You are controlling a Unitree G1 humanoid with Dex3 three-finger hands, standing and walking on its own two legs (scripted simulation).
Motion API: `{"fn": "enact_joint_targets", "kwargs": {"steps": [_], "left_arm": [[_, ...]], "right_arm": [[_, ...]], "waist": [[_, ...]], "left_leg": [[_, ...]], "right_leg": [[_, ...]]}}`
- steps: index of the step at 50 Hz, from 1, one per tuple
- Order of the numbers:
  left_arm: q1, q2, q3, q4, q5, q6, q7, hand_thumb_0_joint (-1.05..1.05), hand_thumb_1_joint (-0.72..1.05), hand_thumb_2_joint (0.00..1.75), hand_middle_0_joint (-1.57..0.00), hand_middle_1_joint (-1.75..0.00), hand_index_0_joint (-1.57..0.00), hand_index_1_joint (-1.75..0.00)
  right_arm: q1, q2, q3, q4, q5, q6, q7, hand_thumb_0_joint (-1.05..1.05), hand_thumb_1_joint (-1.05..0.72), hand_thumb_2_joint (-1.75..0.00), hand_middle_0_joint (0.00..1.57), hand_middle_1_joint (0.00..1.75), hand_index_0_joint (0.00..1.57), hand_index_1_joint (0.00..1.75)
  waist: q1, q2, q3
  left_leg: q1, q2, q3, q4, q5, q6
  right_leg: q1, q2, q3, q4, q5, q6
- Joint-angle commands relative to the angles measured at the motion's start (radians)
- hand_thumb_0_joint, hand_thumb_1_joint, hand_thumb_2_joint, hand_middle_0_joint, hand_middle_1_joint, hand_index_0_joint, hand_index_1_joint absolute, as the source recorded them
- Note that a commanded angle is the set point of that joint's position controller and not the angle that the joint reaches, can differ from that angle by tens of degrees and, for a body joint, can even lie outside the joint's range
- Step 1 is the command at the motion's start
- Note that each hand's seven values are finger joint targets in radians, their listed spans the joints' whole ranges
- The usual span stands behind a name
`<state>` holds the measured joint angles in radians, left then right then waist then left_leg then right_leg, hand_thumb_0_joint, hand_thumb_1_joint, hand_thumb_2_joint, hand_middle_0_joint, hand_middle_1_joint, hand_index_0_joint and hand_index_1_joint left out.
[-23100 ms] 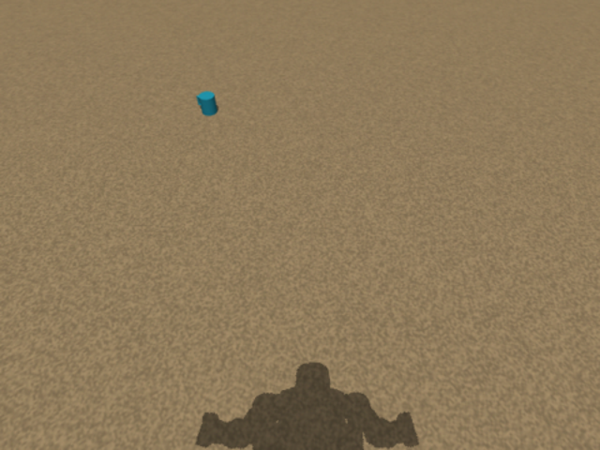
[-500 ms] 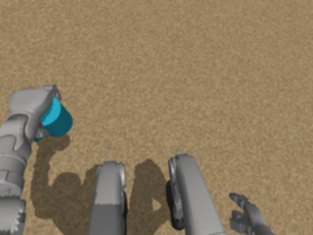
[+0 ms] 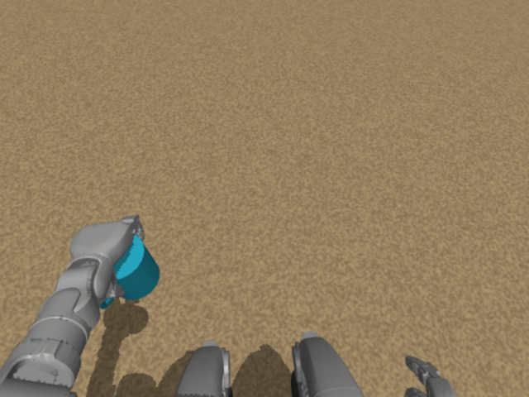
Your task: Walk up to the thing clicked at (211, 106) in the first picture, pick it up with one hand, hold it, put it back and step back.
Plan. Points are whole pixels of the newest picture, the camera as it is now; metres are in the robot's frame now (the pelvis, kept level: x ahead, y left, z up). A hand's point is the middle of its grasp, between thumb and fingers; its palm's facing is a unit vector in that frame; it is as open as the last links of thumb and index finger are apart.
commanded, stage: lift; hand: left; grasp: from above
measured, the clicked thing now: (121, 274) +0.34 +0.25 -0.12
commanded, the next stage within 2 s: hold in 0.34 s
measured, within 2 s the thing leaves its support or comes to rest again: neither
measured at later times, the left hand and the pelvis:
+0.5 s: hand (106, 239) +0.35 +0.23 +0.00, palm faces -0.44 -0.09 -0.89, open 11.6 cm; pelvis +0.04 +0.00 +0.07, yaw +0 degrees
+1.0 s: hand (100, 226) +0.35 +0.22 +0.05, palm faces -0.44 -0.06 -0.89, open 11.6 cm; pelvis +0.05 +0.00 +0.09, yaw -1 degrees
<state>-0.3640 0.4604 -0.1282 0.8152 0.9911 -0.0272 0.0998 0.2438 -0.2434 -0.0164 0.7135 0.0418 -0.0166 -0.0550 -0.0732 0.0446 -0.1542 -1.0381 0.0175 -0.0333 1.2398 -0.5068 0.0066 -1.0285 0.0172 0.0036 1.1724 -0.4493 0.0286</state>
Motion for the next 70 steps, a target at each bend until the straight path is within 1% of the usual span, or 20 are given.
{"fn": "enact_joint_targets", "kwargs": {"steps": [1, 2, 5, 7, 9, 12, 14, 17, 20, 22, 24, 30, 32, 38, 48, 56, 57, 58, 63, 70], "left_arm": [[-0.320, 0.179, 0.053, -0.150, 0.012, 0.006, 0.061, 0.00, 0.47, 1.17, -0.77, -1.25, -0.81, -1.21], [-0.309, 0.197, 0.071, -0.139, 0.010, 0.009, 0.067, 0.00, 0.47, 1.19, -0.78, -1.24, -0.81, -1.20], [-0.299, 0.176, 0.050, -0.129, 0.012, 0.021, 0.076, 0.00, 0.49, 1.18, -0.79, -1.23, -0.83, -1.19], [-0.307, 0.190, 0.061, -0.135, 0.009, 0.028, 0.080, 0.00, 0.48, 1.15, -0.77, -1.23, -0.81, -1.18], [-0.274, 0.154, 0.039, -0.127, 0.004, 0.035, 0.078, 0.00, 0.47, 1.16, -0.77, -1.22, -0.81, -1.18], [-0.249, 0.170, 0.052, -0.140, -0.002, 0.044, 0.076, 0.00, 0.46, 1.13, -0.77, -1.20, -0.81, -1.16], [-0.280, 0.146, 0.027, -0.169, -0.012, 0.048, 0.070, 0.00, 0.47, 1.14, -0.78, -1.19, -0.81, -1.15], [-0.260, 0.159, 0.041, -0.170, -0.013, 0.050, 0.067, 0.00, 0.45, 1.15, -0.76, -1.19, -0.80, -1.16], [-0.265, 0.117, 0.003, -0.176, -0.008, 0.055, 0.054, 0.00, 0.45, 1.14, -0.74, -1.22, -0.79, -1.17], [-0.262, 0.146, 0.026, -0.197, -0.017, 0.055, 0.048, 0.00, 0.43, 1.15, -0.73, -1.23, -0.78, -1.18], [-0.260, 0.136, 0.014, -0.190, -0.014, 0.054, 0.041, 0.00, 0.43, 1.08, -0.72, -1.19, -0.77, -1.14], [-0.242, 0.154, 0.022, -0.204, -0.002, 0.044, 0.003, 0.00, 0.43, 1.13, -0.73, -1.21, -0.78, -1.15], [-0.249, 0.131, 0.004, -0.234, -0.007, 0.042, -0.008, 0.00, 0.44, 1.13, -0.74, -1.20, -0.79, -1.15], [-0.241, 0.151, 0.019, -0.274, -0.002, 0.037, -0.036, 0.00, 0.45, 1.14, -0.73, -1.22, -0.79, -1.16], [-0.211, 0.140, 0.009, -0.327, -0.002, 0.041, -0.070, 0.00, 0.44, 1.15, -0.73, -1.23, -0.78, -1.17], [-0.208, 0.145, 0.018, -0.374, -0.010, 0.040, -0.087, 0.00, 0.41, 1.16, -0.69, -1.26, -0.75, -1.20], [-0.189, 0.154, 0.032, -0.363, -0.010, 0.043, -0.086, 0.00, 0.43, 1.16, -0.70, -1.26, -0.76, -1.20], [-0.201, 0.147, 0.022, -0.380, -0.013, 0.040, -0.088, 0.00, 0.41, 1.17, -0.70, -1.26, -0.75, -1.20], [-0.184, 0.149, 0.025, -0.385, -0.014, 0.036, -0.100, 0.00, 0.42, 1.15, -0.70, -1.26, -0.76, -1.20], [-0.189, 0.146, 0.019, -0.410, -0.014, 0.041, -0.106, 0.00, 0.41, 1.14, -0.70, -1.25, -0.75, -1.19]], "right_arm": [[0.048, -0.144, -0.054, -0.080, 0.004, -0.036, -0.007, 0.00, -0.91, -0.91, 0.20, 0.30, 0.20, 0.30], [0.044, -0.146, -0.057, -0.079, 0.002, -0.038, -0.007, 0.00, -0.91, -0.90, 0.20, 0.30, 0.20, 0.30], [0.044, -0.144, -0.058, -0.080, 0.003, -0.037, -0.006, 0.00, -0.91, -0.90, 0.20, 0.30, 0.20, 0.30], [0.044, -0.144, -0.060, -0.074, 0.002, -0.036, -0.007, 0.00, -0.91, -0.90, 0.20, 0.30, 0.20, 0.30], [0.033, -0.139, -0.062, -0.079, 0.002, -0.036, -0.006, 0.00, -0.91, -0.90, 0.20, 0.30, 0.20, 0.30], [0.034, -0.144, -0.065, -0.078, 0.004, -0.034, -0.006, 0.00, -0.91, -0.90, 0.20, 0.30, 0.20, 0.30], [0.027, -0.139, -0.063, -0.080, 0.004, -0.032, -0.006, 0.00, -0.91, -0.90, 0.20, 0.30, 0.20, 0.30], [0.024, -0.143, -0.068, -0.082, 0.005, -0.030, -0.007, 0.00, -0.91, -0.90, 0.20, 0.30, 0.20, 0.30], [0.023, -0.139, -0.067, -0.077, 0.007, -0.029, -0.007, 0.00, -0.90, -0.90, 0.20, 0.30, 0.20, 0.30], [0.024, -0.144, -0.070, -0.074, 0.006, -0.028, -0.007, 0.00, -0.90, -0.90, 0.20, 0.30, 0.20, 0.30], [0.014, -0.144, -0.068, -0.079, 0.006, -0.028, -0.005, 0.00, -0.90, -0.90, 0.20, 0.30, 0.20, 0.30], [0.001, -0.149, -0.071, -0.094, 0.011, -0.017, -0.002, 0.00, -0.90, -0.90, 0.20, 0.30, 0.20, 0.30], [-0.003, -0.149, -0.070, -0.098, 0.013, -0.016, 0.001, 0.00, -0.90, -0.90, 0.20, 0.30, 0.20, 0.30], [-0.016, -0.152, -0.071, -0.116, 0.016, -0.007, 0.003, 0.00, -0.90, -0.90, 0.20, 0.30, 0.20, 0.30], [-0.050, -0.151, -0.066, -0.151, 0.021, 0.004, 0.004, 0.00, -0.90, -0.90, 0.20, 0.30, 0.20, 0.30], [-0.068, -0.146, -0.059, -0.157, 0.022, 0.007, 0.002, 0.00, -0.90, -0.90, 0.20, 0.30, 0.20, 0.30], [-0.077, -0.146, -0.059, -0.161, 0.020, 0.008, 0.001, 0.00, -0.90, -0.90, 0.20, 0.30, 0.20, 0.30], [-0.078, -0.146, -0.058, -0.162, 0.020, 0.008, 0.002, 0.00, -0.90, -0.90, 0.20, 0.30, 0.20, 0.30], [-0.096, -0.144, -0.056, -0.170, 0.025, 0.009, -0.002, 0.00, -0.90, -0.90, 0.20, 0.30, 0.20, 0.30], [-0.120, -0.140, -0.049, -0.178, 0.026, 0.011, -0.005, 0.00, -0.91, -0.90, 0.20, 0.30, 0.20, 0.30]], "waist": [[-0.011, 0.030, -0.290], [0.001, 0.036, -0.289], [0.004, 0.016, -0.268], [0.011, 0.010, -0.271], [0.012, 0.017, -0.250], [0.026, 0.000, -0.251], [0.016, 0.008, -0.239], [0.027, 0.004, -0.235], [0.016, -0.012, -0.235], [0.027, 0.003, -0.252], [0.023, 0.011, -0.204], [0.042, -0.001, -0.199], [0.033, -0.018, -0.200], [0.045, 0.003, -0.198], [0.055, -0.013, -0.154], [0.060, -0.031, -0.152], [0.071, -0.031, -0.142], [0.059, -0.030, -0.146], [0.074, -0.036, -0.128], [0.069, -0.043, -0.107]], "left_leg": [[0.296, -0.024, 0.005, -0.288, 0.138, 0.009], [0.320, -0.022, 0.001, -0.309, 0.142, 0.006], [0.361, -0.027, 0.010, -0.349, 0.173, 0.007], [0.384, -0.031, 0.015, -0.369, 0.197, 0.008], [0.423, -0.030, 0.017, -0.401, 0.209, 0.005], [0.458, -0.031, 0.017, -0.434, 0.247, 0.004], [0.489, -0.030, 0.018, -0.458, 0.267, 0.003], [0.535, -0.029, 0.018, -0.491, 0.287, 0.001], [0.574, -0.029, 0.019, -0.509, 0.344, 0.001], [0.609, -0.028, 0.022, -0.522, 0.388, -0.003], [0.615, -0.026, 0.021, -0.547, 0.375, -0.006], [0.650, -0.033, 0.031, -0.578, 0.422, -0.002], [0.668, -0.033, 0.033, -0.590, 0.439, -0.001], [0.701, -0.030, 0.035, -0.616, 0.477, -0.005], [0.730, -0.030, 0.035, -0.662, 0.450, -0.001], [0.755, -0.033, 0.039, -0.684, 0.441, 0.004], [0.751, -0.036, 0.042, -0.689, 0.426, 0.006], [0.761, -0.037, 0.045, -0.692, 0.425, 0.007], [0.775, -0.037, 0.048, -0.716, 0.407, 0.007], [0.794, -0.039, 0.054, -0.736, 0.375, 0.012]], "right_leg": [[0.262, 0.028, -0.006, -0.247, 0.108, -0.050], [0.280, 0.029, -0.009, -0.264, 0.108, -0.048], [0.341, 0.028, 0.000, -0.315, 0.135, -0.047], [0.382, 0.025, 0.009, -0.346, 0.160, -0.045], [0.398, 0.024, 0.008, -0.372, 0.170, -0.046], [0.455, 0.025, 0.008, -0.405, 0.200, -0.045], [0.471, 0.025, 0.007, -0.426, 0.219, -0.045], [0.500, 0.026, 0.007, -0.455, 0.231, -0.045], [0.531, 0.026, 0.011, -0.474, 0.284, -0.044], [0.557, 0.027, 0.009, -0.484, 0.318, -0.045], [0.553, 0.029, 0.001, -0.498, 0.296, -0.047], [0.614, 0.028, 0.010, -0.535, 0.343, -0.045], [0.636, 0.029, 0.010, -0.542, 0.363, -0.045], [0.657, 0.032, 0.007, -0.555, 0.382, -0.047], [0.674, 0.029, 0.011, -0.592, 0.362, -0.046], [0.711, 0.024, 0.015, -0.618, 0.358, -0.040], [0.717, 0.022, 0.017, -0.630, 0.348, -0.038], [0.717, 0.020, 0.019, -0.631, 0.348, -0.039], [0.729, 0.019, 0.018, -0.651, 0.326, -0.039], [0.731, 0.013, 0.023, -0.680, 0.300, -0.033]]}}
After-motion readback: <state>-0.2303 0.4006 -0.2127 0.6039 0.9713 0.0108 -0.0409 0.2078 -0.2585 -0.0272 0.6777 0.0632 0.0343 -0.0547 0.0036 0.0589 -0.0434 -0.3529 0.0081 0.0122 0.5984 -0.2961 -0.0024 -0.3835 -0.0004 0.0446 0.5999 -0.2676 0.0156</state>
